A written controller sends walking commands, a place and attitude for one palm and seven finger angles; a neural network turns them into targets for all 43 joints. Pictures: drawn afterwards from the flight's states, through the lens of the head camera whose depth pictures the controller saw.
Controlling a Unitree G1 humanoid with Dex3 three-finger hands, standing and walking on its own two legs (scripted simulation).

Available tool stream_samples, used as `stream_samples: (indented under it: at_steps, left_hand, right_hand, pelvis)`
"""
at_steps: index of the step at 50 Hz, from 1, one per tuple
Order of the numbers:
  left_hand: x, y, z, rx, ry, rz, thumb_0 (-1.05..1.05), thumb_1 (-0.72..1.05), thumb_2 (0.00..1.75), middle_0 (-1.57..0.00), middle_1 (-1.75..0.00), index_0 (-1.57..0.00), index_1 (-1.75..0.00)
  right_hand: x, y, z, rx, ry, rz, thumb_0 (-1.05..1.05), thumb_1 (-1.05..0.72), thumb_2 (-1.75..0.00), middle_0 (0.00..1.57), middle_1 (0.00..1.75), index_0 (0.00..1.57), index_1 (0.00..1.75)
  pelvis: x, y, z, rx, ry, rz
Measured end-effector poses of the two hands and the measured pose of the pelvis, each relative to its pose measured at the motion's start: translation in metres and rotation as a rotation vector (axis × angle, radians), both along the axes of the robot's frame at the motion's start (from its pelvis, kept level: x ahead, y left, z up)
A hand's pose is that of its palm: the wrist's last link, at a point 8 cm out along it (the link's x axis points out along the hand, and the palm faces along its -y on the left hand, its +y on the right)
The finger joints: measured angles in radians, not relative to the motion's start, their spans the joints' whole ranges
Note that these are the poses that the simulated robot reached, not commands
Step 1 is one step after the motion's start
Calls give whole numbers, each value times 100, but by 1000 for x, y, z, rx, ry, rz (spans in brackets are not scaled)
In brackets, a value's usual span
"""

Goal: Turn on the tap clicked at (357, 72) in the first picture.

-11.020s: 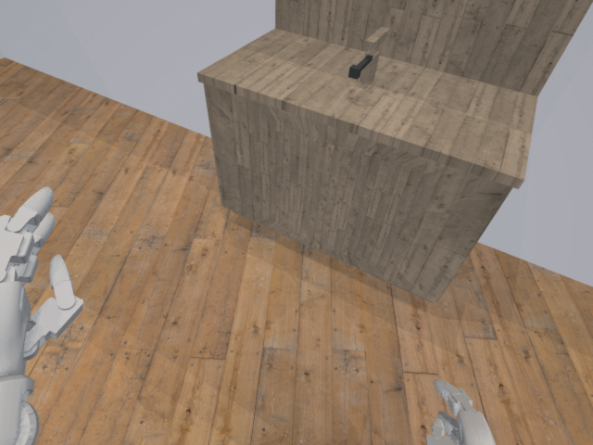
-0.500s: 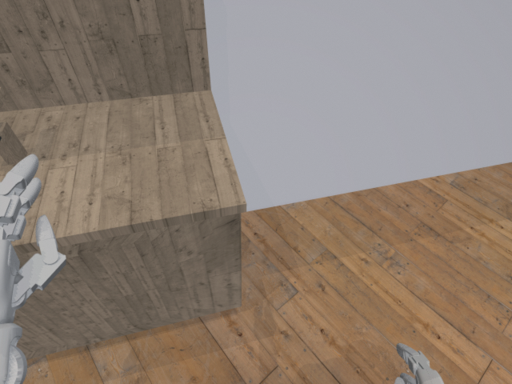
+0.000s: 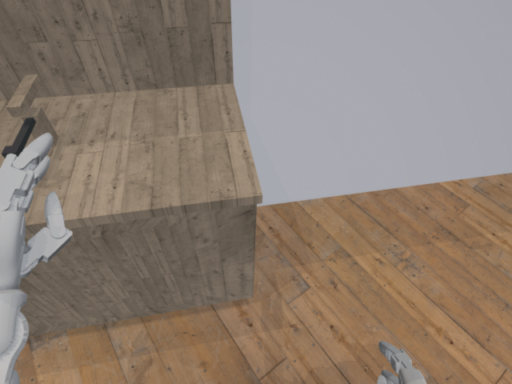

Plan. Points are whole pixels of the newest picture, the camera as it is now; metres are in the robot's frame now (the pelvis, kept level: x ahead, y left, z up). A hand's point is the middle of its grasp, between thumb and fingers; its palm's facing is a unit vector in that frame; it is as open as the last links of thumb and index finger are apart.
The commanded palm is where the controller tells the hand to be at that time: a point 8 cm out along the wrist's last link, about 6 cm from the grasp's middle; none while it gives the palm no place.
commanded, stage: look again from close up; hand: left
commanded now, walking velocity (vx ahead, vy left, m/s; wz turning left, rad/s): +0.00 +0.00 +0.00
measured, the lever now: (14, 154) +0.49 +0.57 +0.02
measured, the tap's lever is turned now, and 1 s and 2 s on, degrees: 0 0 0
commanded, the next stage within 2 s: shuffle to correct the standing spot in 0.28 s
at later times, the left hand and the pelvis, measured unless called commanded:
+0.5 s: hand (40, 195) +0.27 +0.30 +0.18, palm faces +0.40 -0.85 -0.33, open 7.4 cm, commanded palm +0.21 +0.33 +0.18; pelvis +0.04 +0.05 +0.00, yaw -2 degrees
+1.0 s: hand (27, 202) +0.28 +0.33 +0.16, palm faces +0.35 -0.86 -0.37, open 7.4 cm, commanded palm +0.22 +0.37 +0.18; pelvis +0.05 +0.10 -0.03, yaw -4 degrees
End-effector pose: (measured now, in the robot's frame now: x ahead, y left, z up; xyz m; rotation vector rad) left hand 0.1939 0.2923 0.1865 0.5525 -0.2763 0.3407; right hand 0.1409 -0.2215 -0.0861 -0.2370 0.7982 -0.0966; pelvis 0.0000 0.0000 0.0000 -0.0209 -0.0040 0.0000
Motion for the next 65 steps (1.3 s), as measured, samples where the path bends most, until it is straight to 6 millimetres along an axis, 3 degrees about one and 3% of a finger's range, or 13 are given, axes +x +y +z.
stream_samples:
  at_steps: [3, 5, 11, 14, 21, 26, 32, 36, 44, 49, 53, 58, 65]
  left_hand:
    - [22, 36, 33, 60, -171, 41, 2, 88, 90, -22, -30, -22, -30]
    - [30, 44, 34, 13, -199, 43, 2, 89, 90, -21, -30, -22, -30]
    - [27, -4, -24, -89, 80, -180, 1, 90, 90, -20, -30, -20, -30]
    - [21, 0, -41, -84, 167, -214, 1, 89, 90, -21, -30, -21, -30]
    - [33, 53, -11, -52, -42, -42, 2, 88, 90, -22, -30, -22, -30]
    - [41, 45, 6, -91, -163, -73, 2, 89, 90, -21, -30, -21, -30]
    - [51, 44, -19, -112, -48, -123, 1, 89, 90, -21, -30, -21, -30]
    - [56, 59, -28, -110, -5, -89, 1, 89, 90, -21, -30, -21, -30]
    - [48, 63, -7, -67, -116, -113, 2, 89, 90, -21, -30, -21, -30]
    - [43, 78, -11, -47, -158, -124, 1, 89, 90, -21, -30, -21, -30]
    - [56, 86, -14, -34, -115, -117, 1, 89, 90, -21, -30, -21, -30]
    - [72, 81, 2, -2, -77, -133, 2, 89, 90, -21, -30, -21, -30]
    - [71, 85, 5, 23, -28, -152, 1, 89, 90, -21, -30, -22, -30]
  right_hand:
    - [-7, 0, 0, -17, 43, 34, 2, -90, -89, 20, 30, 21, 30]
    - [-9, -1, 3, -5, 31, 11, 2, -90, -89, 20, 30, 21, 30]
    - [-9, 8, 9, 14, -33, -75, 2, -90, -89, 20, 30, 21, 30]
    - [-2, 19, 12, -3, -24, -80, 2, -90, -90, 20, 30, 20, 30]
    - [39, 47, 20, -29, -52, 48, 2, -90, -89, 20, 30, 20, 30]
    - [75, 62, 30, -5, -151, 87, 2, -90, -89, 20, 30, 21, 30]
    - [92, 68, 37, 1, -211, 42, 1, -90, -89, 20, 30, 21, 30]
    - [87, 67, 32, -14, -182, 24, 1, -90, -89, 20, 30, 21, 30]
    - [64, 65, 8, -24, -60, 23, 1, -90, -89, 20, 30, 21, 30]
    - [49, 68, -3, -52, -10, -27, 2, -90, -89, 20, 30, 21, 30]
    - [37, 82, -11, -7, -29, -105, 2, -90, -89, 20, 30, 21, 30]
    - [26, 105, -16, 85, -26, -112, 2, -90, -89, 20, 30, 20, 30]
    - [29, 108, -28, 99, 32, -107, 2, -90, -89, 20, 30, 21, 30]
  pelvis:
    - [-9, 0, -1, 1, 5, -6]
    - [-8, 7, 1, 3, 10, -26]
    - [10, 36, 2, 12, 15, -58]
    - [18, 40, 1, 15, 14, -52]
    - [29, 45, -1, 6, 10, -32]
    - [39, 56, -3, -9, 11, -38]
    - [49, 66, -8, -8, 11, -58]
    - [51, 70, -11, -1, 0, -56]
    - [48, 80, -17, -17, -7, -20]
    - [46, 97, -28, 0, -5, -50]
    - [49, 108, -27, 36, -32, -91]
    - [55, 113, -15, 43, -22, -85]
    - [59, 122, -14, 32, -7, -70]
